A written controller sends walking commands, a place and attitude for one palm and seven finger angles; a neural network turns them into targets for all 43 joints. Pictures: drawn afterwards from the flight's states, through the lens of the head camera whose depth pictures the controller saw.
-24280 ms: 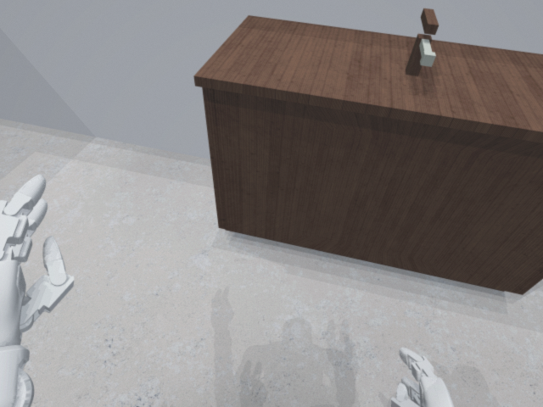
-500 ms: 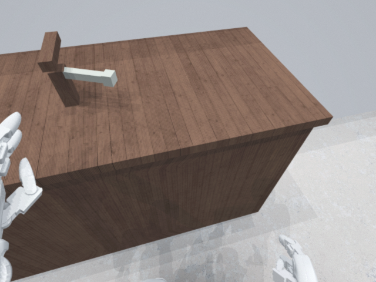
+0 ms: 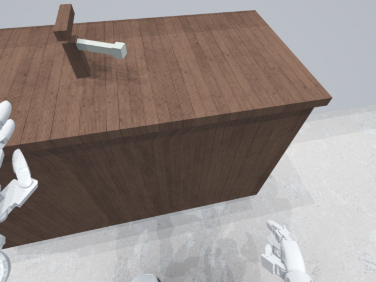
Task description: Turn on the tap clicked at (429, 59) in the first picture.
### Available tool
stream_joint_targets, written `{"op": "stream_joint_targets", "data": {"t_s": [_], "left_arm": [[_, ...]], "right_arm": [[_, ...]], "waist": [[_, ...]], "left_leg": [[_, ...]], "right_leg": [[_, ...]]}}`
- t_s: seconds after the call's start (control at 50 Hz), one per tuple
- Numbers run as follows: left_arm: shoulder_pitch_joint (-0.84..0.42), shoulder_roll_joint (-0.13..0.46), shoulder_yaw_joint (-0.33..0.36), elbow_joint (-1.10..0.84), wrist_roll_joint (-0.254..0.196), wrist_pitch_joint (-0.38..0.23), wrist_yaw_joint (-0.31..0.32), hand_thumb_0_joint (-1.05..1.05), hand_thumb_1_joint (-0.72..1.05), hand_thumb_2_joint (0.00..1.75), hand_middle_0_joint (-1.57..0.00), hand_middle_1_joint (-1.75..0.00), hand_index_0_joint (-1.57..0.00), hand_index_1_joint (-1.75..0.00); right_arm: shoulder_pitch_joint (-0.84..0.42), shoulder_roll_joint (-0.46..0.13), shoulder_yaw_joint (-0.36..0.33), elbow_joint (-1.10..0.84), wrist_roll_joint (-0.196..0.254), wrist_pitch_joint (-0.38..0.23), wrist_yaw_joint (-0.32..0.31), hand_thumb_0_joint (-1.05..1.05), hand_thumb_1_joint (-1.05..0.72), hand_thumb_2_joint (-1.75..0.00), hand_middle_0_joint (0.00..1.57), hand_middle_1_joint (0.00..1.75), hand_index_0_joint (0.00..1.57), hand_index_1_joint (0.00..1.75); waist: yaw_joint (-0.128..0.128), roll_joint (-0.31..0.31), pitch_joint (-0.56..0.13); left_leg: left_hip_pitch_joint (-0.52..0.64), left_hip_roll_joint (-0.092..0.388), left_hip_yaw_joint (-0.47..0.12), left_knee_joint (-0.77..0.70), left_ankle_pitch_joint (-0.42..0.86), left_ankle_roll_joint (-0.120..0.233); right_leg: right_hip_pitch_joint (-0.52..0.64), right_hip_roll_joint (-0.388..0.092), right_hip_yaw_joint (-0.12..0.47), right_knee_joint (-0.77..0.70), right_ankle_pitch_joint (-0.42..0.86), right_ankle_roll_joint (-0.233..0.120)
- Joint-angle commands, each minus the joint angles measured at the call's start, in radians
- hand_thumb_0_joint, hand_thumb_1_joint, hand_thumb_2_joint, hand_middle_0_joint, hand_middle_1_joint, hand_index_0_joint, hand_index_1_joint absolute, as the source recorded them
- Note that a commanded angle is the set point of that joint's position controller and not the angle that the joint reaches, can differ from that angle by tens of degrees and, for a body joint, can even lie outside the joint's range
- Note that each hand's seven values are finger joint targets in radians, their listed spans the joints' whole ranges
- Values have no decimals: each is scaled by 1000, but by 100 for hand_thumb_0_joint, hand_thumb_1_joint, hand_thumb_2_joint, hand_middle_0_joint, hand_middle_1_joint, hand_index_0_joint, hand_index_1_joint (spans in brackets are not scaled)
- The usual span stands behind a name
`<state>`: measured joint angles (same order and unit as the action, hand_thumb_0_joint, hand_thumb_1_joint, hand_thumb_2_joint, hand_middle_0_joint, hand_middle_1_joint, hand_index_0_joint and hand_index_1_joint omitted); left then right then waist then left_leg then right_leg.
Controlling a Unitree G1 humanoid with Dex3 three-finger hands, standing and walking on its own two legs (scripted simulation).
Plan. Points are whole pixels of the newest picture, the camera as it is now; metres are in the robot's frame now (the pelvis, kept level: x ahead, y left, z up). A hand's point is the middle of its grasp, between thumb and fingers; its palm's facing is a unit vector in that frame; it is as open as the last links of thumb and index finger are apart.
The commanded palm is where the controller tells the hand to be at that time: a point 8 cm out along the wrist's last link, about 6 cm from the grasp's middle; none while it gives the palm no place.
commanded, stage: stop stepping back and stand still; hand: left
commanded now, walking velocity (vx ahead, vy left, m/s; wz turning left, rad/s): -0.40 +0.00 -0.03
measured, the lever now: (119, 50) +0.60 +0.24 +0.14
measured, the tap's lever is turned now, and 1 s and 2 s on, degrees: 65 65 65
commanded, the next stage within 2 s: stand and check the lever's angle in 1.00 s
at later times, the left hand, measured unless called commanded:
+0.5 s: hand out of the picture +0.09 +0.24 +0.16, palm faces +0.48 -0.79 -0.37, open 7.4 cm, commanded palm +0.04 +0.27 +0.19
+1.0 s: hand out of the picture +0.08 +0.20 +0.17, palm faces +0.42 -0.82 -0.38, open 7.4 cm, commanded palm +0.03 +0.25 +0.19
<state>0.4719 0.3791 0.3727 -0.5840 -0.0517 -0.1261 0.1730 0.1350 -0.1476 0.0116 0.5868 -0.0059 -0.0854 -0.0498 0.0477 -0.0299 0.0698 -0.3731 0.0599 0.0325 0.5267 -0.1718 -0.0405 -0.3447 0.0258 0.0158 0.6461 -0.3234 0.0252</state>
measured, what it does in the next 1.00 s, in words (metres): walks backwards: right foot, then left foot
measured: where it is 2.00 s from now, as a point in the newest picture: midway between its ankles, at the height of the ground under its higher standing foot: outside the picture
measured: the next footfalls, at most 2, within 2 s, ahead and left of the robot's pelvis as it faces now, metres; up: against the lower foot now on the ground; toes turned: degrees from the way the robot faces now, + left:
right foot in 0.02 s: +0.05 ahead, -0.10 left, +0.00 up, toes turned +1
left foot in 0.30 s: -0.07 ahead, +0.13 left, +0.00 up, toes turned +3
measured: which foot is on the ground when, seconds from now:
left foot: down 0.00-0.04, up 0.06-0.28, down 0.30-0.80, up 0.82-1.00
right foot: up 0.00-0.00, down 0.02-0.62, up 0.64-0.76, down 0.78-1.00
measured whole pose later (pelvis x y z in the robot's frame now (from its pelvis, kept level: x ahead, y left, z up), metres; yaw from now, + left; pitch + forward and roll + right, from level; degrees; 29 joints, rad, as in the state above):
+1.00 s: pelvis -0.11 -0.04 +0.01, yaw +3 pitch -2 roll +2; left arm 0.50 0.32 0.29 -0.49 -0.05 -0.13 0.15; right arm 0.22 -0.22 0.00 0.62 0.00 -0.08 -0.06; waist 0.00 -0.01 0.04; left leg -0.27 0.02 0.04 0.59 -0.29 0.02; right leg -0.24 0.02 -0.05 0.49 -0.22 -0.07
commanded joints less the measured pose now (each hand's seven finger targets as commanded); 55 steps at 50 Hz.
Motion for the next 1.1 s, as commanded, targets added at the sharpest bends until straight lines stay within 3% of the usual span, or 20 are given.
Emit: {"op": "stream_joint_targets", "data": {"t_s": [0.0, 0.02, 0.04, 0.1, 0.2, 0.28, 0.3, 0.38, 0.46, 0.52, 0.56, 0.6, 0.62, 0.74, 0.78, 0.84, 0.9, 0.96, 1.02, 1.08], "left_arm": [[-87, 162, 53, -218, 26, -59, -14, 0, 90, 90, -20, -30, -20, -30], [-91, 155, 32, -224, 14, -58, -15, 0, 90, 90, -20, -30, -20, -30], [-31, 171, 60, -232, 4, -64, -14, 0, 90, 90, -20, -30, -20, -30], [113, 171, 107, -225, -1, -60, -9, 0, 90, 90, -20, -30, -20, -30], [93, 159, 105, -170, -5, -38, 28, 0, 90, 90, -20, -30, -20, -30], [17, 162, 85, -211, 2, -61, 21, 0, 90, 90, -20, -30, -20, -30], [-13, 181, 95, -204, 0, -60, 22, 0, 90, 90, -20, -30, -20, -30], [-52, 99, 24, -57, 25, -48, 8, 0, 90, 90, -20, -30, -20, -30], [-136, 138, 22, -93, 25, -61, -2, 0, 90, 90, -20, -30, -20, -30], [-142, 168, 50, -152, 19, -64, 4, 0, 90, 90, -20, -30, -20, -30], [-91, 155, 59, -140, 13, -62, 15, 0, 90, 90, -20, -30, -20, -30], [-96, 142, 63, -172, 9, -66, 26, 0, 90, 90, -20, -30, -20, -30], [-126, 174, 92, -163, 25, -56, 27, 0, 90, 90, -20, -30, -20, -30], [-85, 92, 12, 7, 25, -30, -9, 0, 90, 90, -20, -30, -20, -30], [-141, 144, 28, -50, 17, -37, -22, 0, 90, 90, -20, -30, -20, -30], [-142, 165, 59, -105, 11, -64, -20, 0, 90, 90, -20, -30, -20, -30], [-84, 162, 80, -130, 12, -77, -1, 0, 90, 90, -20, -30, -20, -30], [-65, 141, 64, -135, 1, -77, 13, 0, 90, 90, -20, -30, -20, -30], [-50, 132, 59, -98, -2, -69, 10, 0, 90, 90, -20, -30, -20, -30], [-37, 125, 56, -82, 3, -65, -2, 0, 90, 90, -20, -30, -20, -30]], "right_arm": [[-91, -158, -50, -156, -2, -26, -3, 0, -90, -90, 20, 30, 20, 30], [-78, -134, -60, -171, 18, -18, -3, 0, -90, -90, 20, 30, 20, 30], [-72, -142, -74, -171, 22, -17, -5, 0, -90, -90, 20, 30, 20, 30], [-58, -102, -39, -190, 8, 18, -5, 0, -90, -90, 20, 30, 20, 30], [-12, -147, -47, -196, 20, 21, -28, 0, -90, -90, 20, 30, 20, 30], [-2, -228, -67, -198, 29, -28, -36, 0, -90, -90, 20, 30, 20, 30], [-5, -201, -57, -177, 30, -36, -41, 0, -90, -90, 20, 30, 20, 30], [-14, -210, -54, -123, 27, -66, -28, 0, -90, -90, 20, 30, 20, 30], [2, -177, -71, -97, 12, -60, -19, 0, -90, -90, 20, 30, 20, 30], [-3, -154, -46, -83, 5, -53, -12, 0, -90, -90, 20, 30, 20, 30], [-12, -159, -32, -83, -4, -43, -20, 0, -90, -90, 20, 30, 20, 30], [-22, -196, -42, -111, -2, -48, -31, 0, -90, -90, 20, 30, 20, 30], [-23, -173, -44, -108, 3, -53, -32, 0, -90, -90, 20, 30, 20, 30], [-41, -180, -41, -114, 13, -53, -18, 0, -90, -90, 20, 30, 20, 30], [-50, -159, -48, -128, 15, -48, -12, 0, -90, -90, 20, 30, 20, 30], [-4, -160, -53, -92, 14, -60, 3, 0, -90, -90, 20, 30, 20, 30], [-31, -145, -40, -120, 11, -58, -8, 0, -90, -90, 20, 30, 20, 30], [-34, -162, -46, -134, 10, -54, -16, 0, -90, -90, 20, 30, 20, 30], [-39, -201, -71, -151, 28, -51, -20, 0, -90, -90, 20, 30, 20, 30], [-36, -177, -60, -145, 28, -49, -19, 0, -90, -90, 20, 30, 20, 30]], "waist": [[-31, -35, -176], [-33, -216, -236], [-22, -212, -265], [-54, -9, -298], [-75, -124, -220], [-54, 248, -159], [-63, 319, -145], [-49, 130, -7], [-63, -192, -90], [-75, -36, -103], [-82, 10, -99], [-77, 329, -70], [-74, 301, -74], [-35, 112, -6], [-45, -273, -45], [-68, -27, -104], [-53, -52, -145], [-47, 29, -128], [-33, 13, -128], [-52, 32, -108]], "left_leg": [[23, 76, -36, 84, 24, 38], [-26, -34, 27, 278, -205, 0], [-27, -54, -54, 474, -288, 5], [-74, -22, -72, 431, -242, 10], [129, -43, -9, 28, -223, 63], [153, 165, -244, -274, -222, 170], [94, 188, -290, -348, -405, 182], [-74, 109, -183, -198, -438, 154], [-23, -71, -5, 324, -305, 80], [104, -23, -28, 208, -296, 88], [239, -23, -36, -33, -326, 102], [182, 214, -405, -352, -605, 193], [67, 266, -435, -404, -645, 234], [-127, 75, -89, -98, -456, 121], [-175, -61, 9, 427, -296, 67], [-113, -16, -71, 454, -188, 49], [55, -18, -20, 127, -168, 64], [199, -15, -32, -109, -70, 82], [184, 61, -127, -103, -11, 108], [163, 16, -68, -67, -34, 83]], "right_leg": [[129, -162, 137, -316, 533, -45], [129, -322, 298, -351, 639, -104], [85, -365, 291, -352, 640, -144], [161, -317, 216, -264, 523, -164], [61, -254, 217, -346, -44, -109], [38, -13, -9, -21, -13, -9], [-1, -11, -23, 65, -73, 6], [153, -14, -35, -152, -1, -6], [65, -304, 466, -501, -438, -148], [-27, -298, 338, -413, -294, -179], [-122, -182, 178, -282, -347, -125], [-145, 18, -31, 124, -166, -37], [-110, 28, -25, 357, -144, -17], [231, -13, -58, -237, -55, -41], [158, -331, 480, -519, -185, -176], [149, -325, 378, -436, 22, -169], [172, -284, 208, -353, 209, -152], [123, -209, 155, -312, 52, -84], [137, -118, 119, -279, 104, -28], [130, -145, 130, -320, 96, -48]]}}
